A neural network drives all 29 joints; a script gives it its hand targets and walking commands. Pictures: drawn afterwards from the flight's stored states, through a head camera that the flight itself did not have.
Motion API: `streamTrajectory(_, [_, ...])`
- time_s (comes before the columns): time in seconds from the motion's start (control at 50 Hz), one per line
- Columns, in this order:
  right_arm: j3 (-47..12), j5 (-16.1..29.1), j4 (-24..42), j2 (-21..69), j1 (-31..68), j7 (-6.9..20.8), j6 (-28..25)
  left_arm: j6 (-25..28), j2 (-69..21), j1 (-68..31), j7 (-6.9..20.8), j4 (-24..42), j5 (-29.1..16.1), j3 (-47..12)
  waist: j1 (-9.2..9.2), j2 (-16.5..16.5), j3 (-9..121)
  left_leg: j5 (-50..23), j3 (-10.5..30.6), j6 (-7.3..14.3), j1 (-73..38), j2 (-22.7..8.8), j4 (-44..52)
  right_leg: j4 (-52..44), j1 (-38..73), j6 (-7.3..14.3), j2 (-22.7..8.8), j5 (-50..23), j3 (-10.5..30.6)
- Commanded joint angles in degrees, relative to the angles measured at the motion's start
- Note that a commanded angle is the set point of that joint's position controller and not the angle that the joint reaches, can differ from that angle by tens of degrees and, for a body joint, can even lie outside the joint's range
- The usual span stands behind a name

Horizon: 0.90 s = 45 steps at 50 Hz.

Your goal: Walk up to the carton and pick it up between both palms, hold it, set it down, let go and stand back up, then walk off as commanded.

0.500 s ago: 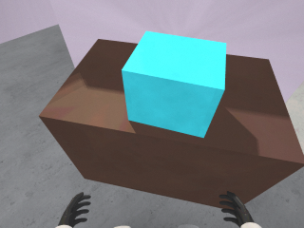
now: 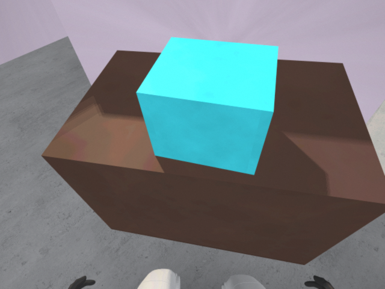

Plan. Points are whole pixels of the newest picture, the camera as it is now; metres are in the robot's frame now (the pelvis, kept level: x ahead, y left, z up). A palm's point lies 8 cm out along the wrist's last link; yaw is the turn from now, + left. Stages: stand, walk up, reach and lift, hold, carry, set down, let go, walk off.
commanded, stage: walk up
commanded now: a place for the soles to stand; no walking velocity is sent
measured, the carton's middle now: (212, 104) +0.54 -0.05 +0.04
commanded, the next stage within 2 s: none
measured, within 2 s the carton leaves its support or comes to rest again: neither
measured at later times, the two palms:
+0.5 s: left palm out of the picture +0.07 +0.32 -0.11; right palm out of the picture +0.09 -0.25 -0.06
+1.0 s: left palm out of the picture +0.06 +0.35 -0.09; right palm out of the picture +0.09 -0.22 -0.12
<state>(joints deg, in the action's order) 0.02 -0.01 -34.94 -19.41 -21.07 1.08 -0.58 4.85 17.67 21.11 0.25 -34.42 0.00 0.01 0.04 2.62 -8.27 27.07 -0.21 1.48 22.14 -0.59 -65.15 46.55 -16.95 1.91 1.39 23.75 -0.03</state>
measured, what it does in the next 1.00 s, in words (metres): steps on the spot: left foot, then right foot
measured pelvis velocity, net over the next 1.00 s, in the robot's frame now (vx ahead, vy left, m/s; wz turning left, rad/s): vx -0.01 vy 0.06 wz -0.05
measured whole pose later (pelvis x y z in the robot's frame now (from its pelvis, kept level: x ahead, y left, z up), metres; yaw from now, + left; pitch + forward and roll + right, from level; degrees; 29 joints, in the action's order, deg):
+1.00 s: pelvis -0.01 +0.06 -0.02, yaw -3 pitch -6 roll -3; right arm 0.0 0.0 -34.9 -22.3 -17.2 1.1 0.2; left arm 2.9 19.5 23.5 -0.9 -35.8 0.0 0.0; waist 0.7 6.7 -7.7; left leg 23.8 -3.8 3.4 25.5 -1.3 -54.1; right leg 51.7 -22.7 1.7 1.7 23.6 0.3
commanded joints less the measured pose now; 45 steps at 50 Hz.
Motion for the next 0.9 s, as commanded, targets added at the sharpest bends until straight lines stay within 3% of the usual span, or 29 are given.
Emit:
streamTrajectory(0.0, [8.31,-1.7,6.62,-15.01,4.12,0.67,-1.84,2.44,21.29,8.74,-2.23,0.25,0.03,8.44,2.14,-8.62,3.61,-1.86,4.86,0.61,17.31,-2.79,-2.42,-21.53,9.65,9.11,-14.39,-27.98,32.41])
streamTrajectory(0.02, [8.37,-1.92,6.46,-14.83,4.27,0.68,-1.55,2.26,21.62,9.31,-2.26,0.61,0.14,8.6,2.51,-10.3,3.83,-1.4,4.12,0.31,16.66,-2.41,-1.78,-20.96,9.31,9.45,-14.76,-28.03,32.84])
streamTrajectory(0.1, [8.23,-2.33,7.1,-15.48,7.76,0.29,-1.25,1.53,22.92,9.68,-2.59,1.84,0.59,9.09,3.71,-12.59,2.76,4.35,3.13,0.09,16.53,-3.02,4.86,-19.09,7.99,14.44,-16.66,-25.96,32.91])
streamTrajectory(0.14, [8.28,-2.35,7.07,-15.42,8.35,0.07,-1.63,1.24,23.4,9.25,-2.71,1.76,0.73,9.02,3.87,-13.78,4.42,5.22,2.85,0.59,14.27,-2.54,8.82,-16.94,8.52,16.06,-17.39,-29.04,33.6])
streamTrajectory(0.18, [8.31,-2.27,5.77,-14.94,5.98,-0.2,-2.34,0.94,22.68,6.2,-2.72,2.34,0.67,8.53,1.94,-14.31,6.47,1.51,1.88,1.57,7.49,-1.97,16.54,-12.42,5.76,15.2,-16.3,-34.7,29.59])
streamTrajectory(0.2, [8.54,-2.54,3.94,-14.72,0.91,-0.52,-3.0,0.66,21.23,4.11,-2.79,3.04,0.34,7.76,-0.89,-12.9,9.3,-5.02,2.44,2.58,-2.3,-1.73,24.52,-6.37,1.29,12.66,-13.69,-35.25,24.28])
streamTrajectory(0.22, [9.22,-3.13,1.56,-15.73,-6.13,-1.09,-3.9,0.26,17.89,2.45,-2.71,4.2,-0.28,6.56,-4.39,-8.62,13.21,-10.41,7.54,4.08,-16.51,-3.82,35.79,4.77,-7.58,7.95,-7.94,-33.2,15.39])
streamTrajectory(0.24, [10.84,-3.5,1.29,-21.84,-7.09,-1.56,-4.41,0.4,11.22,4.51,-2.74,4.41,-0.46,4.63,-5.04,8.13,13.86,-11.42,29.75,6.45,-27.13,-18.17,41.04,20.42,-25.16,1.88,1.95,-9.0,7.28])
streamTrajectory(0.26, [10.73,-1.59,1.91,-22.06,-5.14,-1.25,-4.14,-0.19,14.63,3.93,-3.6,2.69,-0.11,5.08,-4.37,2.01,9.77,-11.15,37.5,6.48,-18.95,-24.36,47.46,24.58,-26.4,0.48,3.83,6.24,7.74])
streamTrajectory(0.28, [10.27,-0.73,1.69,-20.3,-2.38,-1.01,-4.11,-0.62,17.38,2.98,-3.63,1.67,0.07,5.82,-2.97,-2.5,6.69,-9.64,32.79,6.06,-15.87,-22.28,46.29,26.06,-24.55,0.51,1.55,4.91,8.95])
streamTrajectory(0.3, [9.75,-0.75,1.33,-18.59,-0.64,-1.13,-4.05,-0.69,17.14,4.73,-3.2,0.43,-0.31,6.08,-1.65,-1.79,6.0,-14.14,26.05,4.95,-15.9,-19.34,44.53,24.92,-23.85,0.48,0.18,2.21,7.96])
streamTrajectory(0.32, [9.3,-0.89,1.65,-16.94,0.14,-1.26,-3.92,-0.68,16.9,5.65,-3.04,0.01,-0.18,6.05,-1.68,0.8,7.39,-20.01,20.67,3.83,-17.64,-16.77,42.28,23.03,-23.79,0.39,-0.47,0.54,8.46])
streamTrajectory(0.34, [8.7,-1.41,1.82,-15.29,0.67,-1.4,-3.74,-0.86,16.26,7.54,-2.86,-0.7,-0.11,6.14,-1.41,3.8,8.3,-26.38,16.32,2.97,-17.92,-15.18,40.3,21.19,-23.25,-0.01,-0.79,-0.37,8.37])
streamTrajectory(0.36, [8.48,-1.66,2.13,-14.59,0.44,-1.35,-3.75,-1.02,15.82,8.42,-2.69,-1.14,0.03,6.11,-1.54,5.49,9.63,-29.36,14.48,3.93,-17.94,-14.65,39.0,20.85,-21.99,-0.35,-0.53,-0.39,7.84])
streamTrajectory(0.4, [8.6,-1.6,2.9,-15.1,0.26,-1.14,-3.43,-1.35,16.18,8.06,-2.71,-1.06,0.15,6.26,-2.09,7.02,9.92,-22.33,13.68,6.24,-15.47,-14.83,39.73,21.08,-21.18,-0.56,-0.27,-0.28,6.59])
streamTrajectory(0.5, [9.01,-1.63,4.63,-17.2,3.2,-0.47,-2.65,-1.55,17.96,7.17,-1.9,-2.28,1.04,6.86,-2.63,10.81,5.88,12.38,16.87,11.57,-8.13,-16.73,45.14,16.56,-21.27,-0.87,-1.58,0.09,3.93])
streamTrajectory(0.56, [9.14,-1.9,4.85,-18.4,4.0,-0.09,-2.15,-0.85,18.13,6.98,-1.4,-2.22,1.5,7.08,-2.43,11.63,5.31,17.42,16.32,13.94,-3.62,-17.76,43.81,9.41,-16.22,-0.72,-3.12,4.38,0.45])
streamTrajectory(0.58, [9.2,-2.0,5.11,-18.89,4.49,-0.03,-2.0,-0.52,17.83,7.42,-1.25,-2.43,1.43,7.17,-2.0,11.37,4.97,18.55,15.78,13.82,-0.48,-18.04,43.6,6.76,-12.43,-0.09,-3.15,4.88,-0.21])
streamTrajectory(0.6, [9.2,-2.06,5.43,-19.1,6.52,-0.05,-1.73,-0.27,17.54,9.41,-1.08,-3.16,1.34,7.4,-0.25,10.6,5.1,19.11,13.02,12.98,4.0,-17.21,42.5,2.59,-6.42,0.76,-2.68,3.17,-1.39])
streamTrajectory(0.62, [9.01,-2.35,6.08,-18.97,9.47,-0.04,-1.32,-0.1,17.21,13.54,-1.14,-4.51,1.52,7.81,2.81,9.92,6.02,19.93,9.33,11.04,10.27,-15.31,39.18,-2.45,3.21,2.14,-1.57,0.02,-3.11])
streamTrajectory(0.64, [8.53,-2.87,5.85,-16.96,9.24,-0.24,-0.85,0.15,17.92,16.47,-1.46,-6.14,1.92,8.57,4.94,5.1,5.95,21.14,6.51,8.33,16.35,-12.35,30.83,-5.76,9.87,2.25,-0.63,2.8,-0.44])
streamTrajectory(0.66, [7.89,-3.07,6.01,-14.07,9.47,-0.54,-0.25,0.34,20.23,18.32,-1.87,-6.74,2.57,9.27,6.84,-5.2,1.11,20.82,2.86,5.14,24.03,-7.03,14.32,-15.95,8.32,3.78,-4.26,18.65,14.34])
streamTrajectory(0.68, [6.77,-2.05,7.86,-11.44,10.69,-0.59,-0.32,0.9,27.09,13.87,-2.32,-3.79,2.63,9.61,5.62,-18.14,-4.1,12.09,-1.26,0.75,31.8,1.84,1.14,-35.09,-0.85,10.12,-19.94,39.4,51.46])
streamTrajectory(0.7, [7.67,-2.23,7.8,-16.98,16.23,-0.75,-0.19,0.59,28.63,8.85,-2.52,-1.93,1.3,9.64,5.24,-7.53,-10.62,4.6,5.39,0.53,29.29,-1.47,-2.7,-41.52,-9.14,11.23,-22.01,45.35,58.12])
streamTrajectory(0.72, [8.16,-1.68,5.84,-18.54,12.69,-0.35,-0.27,0.74,27.89,5.69,-2.76,-1.54,1.6,9.63,2.84,-5.98,-11.06,2.2,5.43,0.42,26.45,-2.25,-2.66,-38.89,-9.9,10.94,-20.13,42.36,53.95])
streamTrajectory(0.74, [8.53,-1.47,4.73,-19.16,10.34,0.1,-0.41,0.87,26.78,4.5,-2.8,-2.03,1.95,9.47,1.78,-6.82,-9.33,-0.1,5.27,0.36,24.05,-3.09,-2.74,-35.36,-8.76,10.7,-17.58,37.05,48.78])
streamTrajectory(0.78, [8.92,-1.42,2.78,-19.38,6.19,0.41,-0.62,1.08,24.27,5.0,-2.52,-1.57,1.6,8.97,1.79,-10.68,-3.77,-1.6,4.09,0.12,19.19,-3.03,-0.86,-29.84,-4.77,9.16,-13.89,26.12,40.86])
streamTrajectory(0.82, [9.04,-1.41,2.9,-19.11,5.61,0.33,-0.71,1.02,23.67,6.15,-2.39,-0.98,1.45,8.77,2.55,-12.58,-1.54,-0.21,3.57,0.29,17.94,-2.5,0.73,-27.24,-2.88,10.48,-14.13,22.12,40.27])
streamTrajectory(0.88, [8.91,-1.9,3.73,-18.73,6.67,-0.13,-1.13,0.98,24.05,6.44,-2.61,0.05,1.61,8.79,3.19,-13.41,-0.5,3.67,3.59,0.58,17.95,-3.36,3.42,-22.72,-1.89,15.41,-16.54,13.19,40.17])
